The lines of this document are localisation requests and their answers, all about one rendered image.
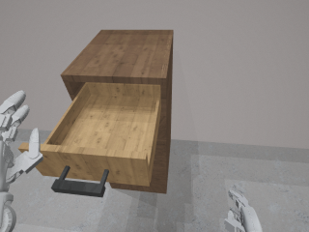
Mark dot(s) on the robot right hand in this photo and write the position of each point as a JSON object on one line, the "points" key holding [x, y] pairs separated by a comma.
{"points": [[245, 220]]}

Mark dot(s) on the drawer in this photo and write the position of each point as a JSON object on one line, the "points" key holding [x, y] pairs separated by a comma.
{"points": [[112, 126]]}

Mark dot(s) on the handle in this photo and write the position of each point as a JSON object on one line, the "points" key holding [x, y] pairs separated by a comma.
{"points": [[80, 188]]}

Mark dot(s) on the robot left forearm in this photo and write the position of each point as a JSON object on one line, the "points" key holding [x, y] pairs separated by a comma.
{"points": [[7, 213]]}

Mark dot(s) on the robot left hand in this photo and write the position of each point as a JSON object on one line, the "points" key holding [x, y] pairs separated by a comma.
{"points": [[10, 118]]}

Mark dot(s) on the cabinet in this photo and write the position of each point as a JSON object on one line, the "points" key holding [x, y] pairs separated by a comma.
{"points": [[131, 57]]}

